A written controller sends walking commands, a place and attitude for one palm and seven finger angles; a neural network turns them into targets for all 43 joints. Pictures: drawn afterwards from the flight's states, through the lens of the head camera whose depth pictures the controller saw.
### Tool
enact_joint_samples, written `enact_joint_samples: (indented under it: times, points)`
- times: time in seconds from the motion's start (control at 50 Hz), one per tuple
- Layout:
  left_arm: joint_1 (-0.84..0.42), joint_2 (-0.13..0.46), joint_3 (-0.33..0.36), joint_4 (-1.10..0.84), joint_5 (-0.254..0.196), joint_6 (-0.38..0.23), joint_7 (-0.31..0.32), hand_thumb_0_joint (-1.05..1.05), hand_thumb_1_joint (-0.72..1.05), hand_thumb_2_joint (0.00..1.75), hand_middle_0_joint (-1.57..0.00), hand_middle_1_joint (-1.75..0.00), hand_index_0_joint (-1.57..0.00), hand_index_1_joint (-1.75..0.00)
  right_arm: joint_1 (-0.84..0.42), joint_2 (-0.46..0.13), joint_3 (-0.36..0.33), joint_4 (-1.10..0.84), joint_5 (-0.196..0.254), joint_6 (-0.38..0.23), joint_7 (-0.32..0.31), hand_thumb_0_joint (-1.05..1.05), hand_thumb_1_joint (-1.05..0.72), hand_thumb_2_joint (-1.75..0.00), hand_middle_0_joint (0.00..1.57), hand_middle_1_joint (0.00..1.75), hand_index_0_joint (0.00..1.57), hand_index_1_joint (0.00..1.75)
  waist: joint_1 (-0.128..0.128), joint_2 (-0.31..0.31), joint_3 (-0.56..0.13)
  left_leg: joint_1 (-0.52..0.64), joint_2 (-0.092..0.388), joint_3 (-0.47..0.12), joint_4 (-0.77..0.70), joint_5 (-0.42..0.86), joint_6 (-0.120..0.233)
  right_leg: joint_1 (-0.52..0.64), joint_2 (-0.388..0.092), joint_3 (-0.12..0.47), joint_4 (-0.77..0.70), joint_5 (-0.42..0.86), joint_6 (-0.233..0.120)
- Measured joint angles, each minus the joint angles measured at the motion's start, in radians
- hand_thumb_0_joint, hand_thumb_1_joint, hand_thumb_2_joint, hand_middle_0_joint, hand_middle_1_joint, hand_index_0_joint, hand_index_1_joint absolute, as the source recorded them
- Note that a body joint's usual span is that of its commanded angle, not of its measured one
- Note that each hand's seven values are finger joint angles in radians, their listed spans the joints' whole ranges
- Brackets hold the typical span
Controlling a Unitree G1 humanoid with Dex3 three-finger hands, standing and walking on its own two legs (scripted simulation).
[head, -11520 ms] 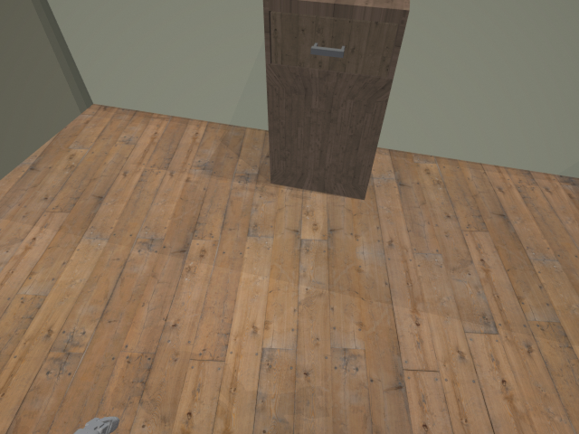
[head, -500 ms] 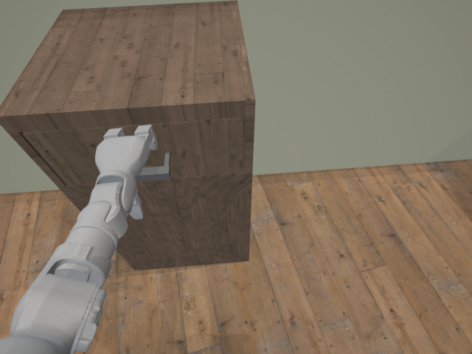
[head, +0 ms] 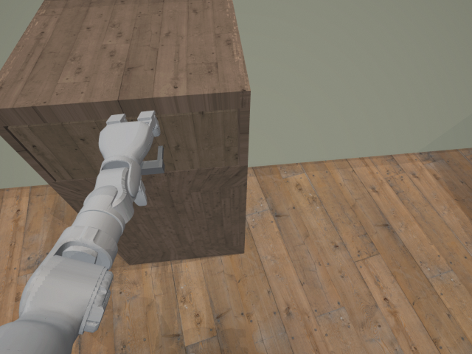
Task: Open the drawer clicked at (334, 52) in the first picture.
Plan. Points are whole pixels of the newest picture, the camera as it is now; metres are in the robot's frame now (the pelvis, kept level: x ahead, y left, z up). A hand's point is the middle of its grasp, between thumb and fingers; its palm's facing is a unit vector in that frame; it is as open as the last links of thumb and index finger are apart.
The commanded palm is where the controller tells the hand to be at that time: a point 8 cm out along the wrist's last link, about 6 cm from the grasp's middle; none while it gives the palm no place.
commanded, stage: move the hooked fingers above the handle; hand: left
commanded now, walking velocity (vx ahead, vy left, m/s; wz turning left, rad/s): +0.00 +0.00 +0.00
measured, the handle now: (136, 160) +0.51 +0.20 -0.02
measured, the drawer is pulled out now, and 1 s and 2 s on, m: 0.00 0.00 0.00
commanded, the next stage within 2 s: lower the fingers behind the handle in 0.50 s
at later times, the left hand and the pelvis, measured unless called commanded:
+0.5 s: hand (132, 162) +0.45 +0.18 +0.05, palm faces -0.01 -0.05 -1.00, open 13.8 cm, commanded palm +0.43 +0.19 +0.10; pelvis +0.00 +0.00 +0.00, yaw +1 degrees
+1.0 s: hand (126, 178) +0.44 +0.20 +0.02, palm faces -0.04 -0.05 -1.00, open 13.8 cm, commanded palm +0.43 +0.20 +0.07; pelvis +0.00 +0.00 +0.00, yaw +1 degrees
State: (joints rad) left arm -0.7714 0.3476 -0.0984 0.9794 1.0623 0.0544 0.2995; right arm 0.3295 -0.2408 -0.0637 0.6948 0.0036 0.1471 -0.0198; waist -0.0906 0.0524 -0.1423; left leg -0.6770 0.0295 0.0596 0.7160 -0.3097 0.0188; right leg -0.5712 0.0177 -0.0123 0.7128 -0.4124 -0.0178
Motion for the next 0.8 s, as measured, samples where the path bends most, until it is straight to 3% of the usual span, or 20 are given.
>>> enact_joint_samples:
  times: [0.14,0.28,0.4,0.5,0.62,0.8]
  points:
    - [0.058,0.02,0.029,-0.03,-0.004,0.009,0.006,0.0,-0.49,0.3,-0.33,-1.21,-0.32,-1.21,0.026,-0.001,-0.007,0.017,0.004,0.01,0.001,0.01,-0.91,-0.9,0.2,0.29,0.2,0.3,0.004,0.005,-0.005,0.022,0.005,0.007,-0.015,-0.002,-0.002,0.02,0.005,0.008,-0.017,0.003,-0.002]
    - [0.091,0.029,-0.009,-0.078,-0.028,-0.008,-0.03,0.0,-0.49,0.3,-0.33,-1.2,-0.32,-1.2,0.019,-0.003,-0.017,0.023,0.007,0.008,0.0,0.01,-0.91,-0.9,0.2,0.29,0.2,0.3,0.02,0.004,0.001,0.049,-0.001,-0.006,-0.031,0.004,-0.004,0.054,0.001,-0.006,-0.038,0.006,-0.004]
    - [0.076,0.003,-0.032,-0.082,-0.02,-0.03,-0.016,0.0,-0.49,0.3,-0.32,-1.2,-0.32,-1.2,-0.02,-0.008,-0.015,0.016,0.007,0.003,0.003,0.01,-0.91,-0.9,0.2,0.29,0.2,0.3,0.027,-0.001,0.002,0.045,-0.006,-0.014,-0.023,0.004,-0.005,0.053,-0.003,-0.014,-0.027,0.001,-0.004]
    - [0.049,-0.006,-0.022,-0.05,-0.006,-0.004,0.009,0.0,-0.49,0.3,-0.32,-1.2,-0.32,-1.2,-0.05,-0.006,-0.007,0.001,0.006,0.001,0.004,0.01,-0.91,-0.9,0.2,0.29,0.2,0.3,0.023,-0.001,0.0,0.034,-0.005,-0.012,-0.015,0.004,-0.006,0.038,-0.003,-0.011,-0.013,-0.003,-0.006]
    - [0.04,0.006,-0.012,-0.027,-0.017,0.027,-0.015,0.0,-0.49,0.3,-0.32,-1.2,-0.32,-1.2,-0.05,0.0,0.003,-0.011,0.008,0.005,-0.002,0.01,-0.91,-0.9,0.2,0.29,0.2,0.3,0.02,0.0,-0.002,0.041,-0.003,-0.009,-0.023,0.006,-0.007,0.042,0.0,-0.008,-0.019,0.0,-0.007]
    - [0.099,0.02,0.006,-0.075,-0.016,-0.055,-0.036,0.0,-0.49,0.3,-0.32,-1.2,-0.32,-1.2,-0.015,-0.002,-0.005,-0.002,0.002,0.006,-0.005,0.01,-0.91,-0.9,0.2,0.3,0.2,0.3,0.026,-0.004,-0.004,0.03,-0.001,-0.011,-0.011,-0.002,-0.008,0.034,0.002,-0.009,-0.011,-0.006,-0.007]
